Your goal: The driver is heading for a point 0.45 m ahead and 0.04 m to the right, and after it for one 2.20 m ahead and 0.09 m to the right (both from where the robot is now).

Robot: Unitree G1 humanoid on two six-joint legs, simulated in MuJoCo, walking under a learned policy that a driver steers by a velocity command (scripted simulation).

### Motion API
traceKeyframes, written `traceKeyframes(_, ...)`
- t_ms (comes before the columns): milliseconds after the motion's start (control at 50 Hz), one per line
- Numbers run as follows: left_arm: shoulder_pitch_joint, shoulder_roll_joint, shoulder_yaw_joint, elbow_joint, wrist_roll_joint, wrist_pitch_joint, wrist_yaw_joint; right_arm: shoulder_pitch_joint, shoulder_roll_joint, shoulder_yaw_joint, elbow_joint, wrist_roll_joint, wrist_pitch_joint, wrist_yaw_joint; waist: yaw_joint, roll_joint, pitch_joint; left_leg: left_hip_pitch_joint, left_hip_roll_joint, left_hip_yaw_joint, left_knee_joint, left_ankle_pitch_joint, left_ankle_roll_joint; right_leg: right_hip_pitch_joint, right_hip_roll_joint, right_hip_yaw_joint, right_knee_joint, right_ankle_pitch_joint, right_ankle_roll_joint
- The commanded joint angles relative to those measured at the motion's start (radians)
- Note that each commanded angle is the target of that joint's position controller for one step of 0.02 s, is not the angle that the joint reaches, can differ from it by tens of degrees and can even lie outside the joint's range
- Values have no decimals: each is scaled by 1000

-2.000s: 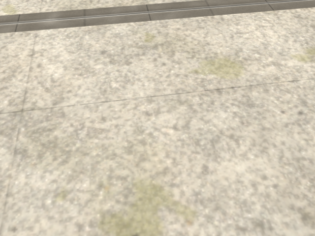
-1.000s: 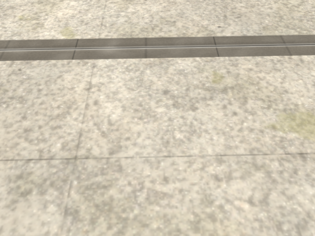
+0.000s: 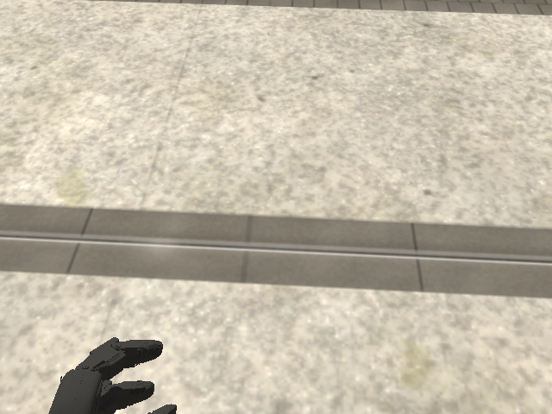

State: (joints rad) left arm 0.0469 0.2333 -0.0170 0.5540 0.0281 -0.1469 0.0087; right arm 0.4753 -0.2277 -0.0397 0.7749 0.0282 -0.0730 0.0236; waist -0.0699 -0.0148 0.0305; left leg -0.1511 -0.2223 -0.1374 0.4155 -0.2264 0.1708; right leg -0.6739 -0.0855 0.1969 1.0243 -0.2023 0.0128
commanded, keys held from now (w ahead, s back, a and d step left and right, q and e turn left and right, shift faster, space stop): w+shift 0.22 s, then shift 0.34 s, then e+shift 0.44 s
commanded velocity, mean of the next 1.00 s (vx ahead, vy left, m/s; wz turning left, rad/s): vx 0.45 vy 0.00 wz -0.03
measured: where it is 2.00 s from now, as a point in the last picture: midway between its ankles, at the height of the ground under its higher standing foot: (292, 359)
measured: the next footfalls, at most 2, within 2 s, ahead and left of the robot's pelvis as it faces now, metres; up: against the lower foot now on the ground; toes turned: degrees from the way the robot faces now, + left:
right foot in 0.20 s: +0.41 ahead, -0.16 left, +0.00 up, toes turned +12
left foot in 0.58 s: +0.65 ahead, +0.09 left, +0.00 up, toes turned +7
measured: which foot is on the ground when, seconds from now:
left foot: down 0.00-0.20, up 0.22-0.56, down 0.58-1.00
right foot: up 0.00-0.18, down 0.20-0.60, up 0.62-1.00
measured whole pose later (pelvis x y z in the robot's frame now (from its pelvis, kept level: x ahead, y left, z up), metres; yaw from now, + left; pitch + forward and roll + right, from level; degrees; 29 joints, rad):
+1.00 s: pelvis +0.54 -0.04 -0.01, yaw -6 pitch +1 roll +3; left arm 0.23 0.31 0.07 0.68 -0.01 0.07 0.00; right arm 0.08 -0.30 -0.07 0.77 0.00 0.01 -0.03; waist 0.01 0.01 0.04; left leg -0.32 0.08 0.23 0.47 -0.15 0.00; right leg -0.41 -0.09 -0.04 0.74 -0.28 0.01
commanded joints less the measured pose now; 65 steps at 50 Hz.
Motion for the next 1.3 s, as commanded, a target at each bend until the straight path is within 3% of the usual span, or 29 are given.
traceKeyframes(20, -97, 53, 23, -88, 8, 3, 7, -108, -150, -38, -83, 19, -11, -31, 22, 44, 71, -335, 142, -197, -189, 132, 89, 229, 73, -159, -315, 245, 45)
traceKeyframes(80, -155, 72, 39, -107, -28, -4, 0, -21, -145, -37, -34, 20, -5, -30, -53, 102, 16, -219, 189, -234, -155, 100, 56, 318, 104, -166, -478, 392, 56)
traceKeyframes(140, -160, 130, 70, -112, -48, -18, -6, 5, -141, -39, 4, 9, 3, -38, -41, 131, 2, 50, 255, -275, -36, 337, 32, 270, 102, -152, -580, 306, 10)
traceKeyframes(180, 88, 198, 111, -67, -60, -24, -2, -66, -191, -49, -11, -24, 12, -28, 119, 165, -154, 122, 271, -234, 222, 759, -9, 501, 100, -176, -552, 222, -71)
traceKeyframes(200, 368, 229, 119, -19, -59, -12, 8, -159, -164, -33, -57, -58, 10, -18, 260, 160, -326, -54, 260, -202, 522, 702, -28, 840, -17, -70, -437, 110, -131)
traceKeyframes(220, 484, 320, 139, 48, -28, -8, -7, 50, -27, 5, -59, -14, -9, -7, 161, -309, -509, -453, 86, -101, 948, -17, -103, 1250, -277, 490, -547, -259, -338)
traceKeyframes(240, 514, 234, 130, 75, -31, -9, -22, 59, -65, 18, -35, 32, -13, -13, 188, -386, -467, -631, 126, -81, 1055, -252, -103, 1252, -326, 750, -702, -499, -344)
traceKeyframes(260, 444, 146, 111, 71, -24, 3, -12, -119, -141, 2, -64, 30, -14, -16, 224, -223, -236, -718, 184, -63, 1071, -218, -95, 1105, -280, 582, -716, -354, -295)
traceKeyframes(280, 372, 138, 103, 70, -10, 14, -12, -271, -150, 4, -108, 4, -22, -18, 212, -20, -102, -684, 203, -31, 1036, -185, -100, 914, -230, 405, -705, -17, -261)
traceKeyframes(300, 328, 140, 98, 82, -4, 15, -21, -347, -136, 2, -137, -19, -30, -17, 172, 48, -13, -655, 213, -2, 987, -198, -112, 758, -199, 278, -701, 350, -255)
traceKeyframes(360, 259, 60, 62, 122, -22, 6, -35, -268, -80, 10, -131, -11, -12, -8, 56, -33, -27, -540, 270, 32, 747, -183, -142, 596, -123, 75, -732, 676, -215)
traceKeyframes(440, 232, 201, 98, 152, -43, 16, -12, -337, -49, 35, -134, -39, -34, 14, 67, -67, -72, -250, 214, 141, 281, 223, -166, 414, -33, -114, -797, 720, -193)
traceKeyframes(520, 297, 203, 97, 205, -54, 25, -1, -430, -122, 10, -153, -48, -31, 23, 77, -80, -67, -178, 196, 88, 95, 405, -121, 507, -65, -94, -750, 554, -148)
traceKeyframes(580, 313, 191, 89, 219, -52, 48, -2, -300, -169, -18, -108, -72, -33, 10, 4, -37, -125, 21, 199, 99, 22, 514, -69, 513, -9, -110, -486, 601, -86)
traceKeyframes(600, 318, 159, 73, 192, -33, 50, -4, -217, -223, -27, -105, -91, -34, -5, -18, 68, -221, 229, 364, -36, 86, 949, -14, 377, 61, -129, -250, 332, -44)
traceKeyframes(620, 532, 33, 30, 234, -40, 64, -8, -213, -202, -12, -126, -112, -19, -11, 42, 286, -405, 462, 669, -306, 150, 1332, 198, 178, 148, -108, 116, -468, 20)
traceKeyframes(640, 545, 145, 51, 250, -53, 80, -9, -198, -165, -11, -132, -70, 1, -5, 11, 193, -482, 443, 662, -343, 144, 1222, 206, 137, 123, -31, 231, -539, 31)
traceKeyframes(660, 449, 216, 78, 220, -62, 96, -3, -250, -161, -13, -139, -41, 14, -8, 16, 128, -385, 350, 618, -261, 106, 1039, 172, 71, 94, -52, 268, -498, 46)
traceKeyframes(700, 362, 210, 94, 199, -55, 143, 24, -352, -136, -8, -136, -32, 34, -20, 61, 71, -221, 100, 553, -162, -9, 640, 119, 53, 36, -101, 234, -389, 79)
traceKeyframes(740, 384, 161, 93, 187, -52, 191, 39, -419, -150, -16, -134, -59, 46, -29, 111, 146, -142, -137, 511, -67, -123, 382, 104, 161, 21, -144, 218, -300, 97)
traceKeyframes(880, 268, 123, 95, 102, -43, 202, 18, -470, -186, -45, -105, -49, 51, -68, 106, 133, -165, -149, 532, 137, -167, 242, 78, 257, -32, -196, -77, -82, 51)
traceKeyframes(1000, 293, 167, 128, 91, -37, 215, -11, -440, -199, -66, -57, -6, 74, -54, 129, 88, -142, -99, 525, 242, -3, 62, -49, 431, 35, -273, -421, -29, -58)
traceKeyframes(1020, 335, 210, 147, 101, -27, 214, -3, -398, -163, -62, -35, -5, 84, -49, 135, -24, -89, -187, 455, 297, 156, -61, -122, 486, 19, -179, -550, 74, -109)
traceKeyframes(1040, 336, 348, 177, 68, -26, 209, 19, -363, -126, -56, -57, -41, 93, -46, 84, -358, -17, -475, 289, 377, 489, -377, -242, 559, -223, 221, -661, 386, -241)
traceKeyframes(1060, 319, 368, 171, 39, 7, 180, 13, -504, -141, -59, -115, -59, 86, -53, 130, -308, -46, -589, 195, 153, 677, -433, -242, 499, -268, 390, -728, 320, -358)
traceKeyframes(1080, 277, 341, 168, 38, 16, 156, 6, -521, -161, -66, -116, -41, 84, -58, 118, -202, -63, -608, 210, 88, 735, -348, -212, 499, -241, 307, -751, 206, -322)
traceKeyframes(1120, 160, 254, 144, 13, -23, 143, 15, -442, -178, -78, -60, -33, 88, -72, 64, -118, -97, -583, 247, 68, 730, -181, -195, 507, -175, 170, -707, 167, -213)
traceKeyframes(1260, 134, 82, 63, 44, 1, 134, 30, -373, -89, -38, 2, -23, 94, -46, 67, -108, -159, -340, 288, 89, 485, -31, -242, 537, -106, -52, -676, 282, -188)
traceKeyframes(1300, 135, 135, 77, 65, 13, 139, 26, -394, -113, -36, -8, -17, 97, -32, 98, -142, -110, -264, 282, 121, 395, -70, -245, 491, -125, -54, -692, 203, -209)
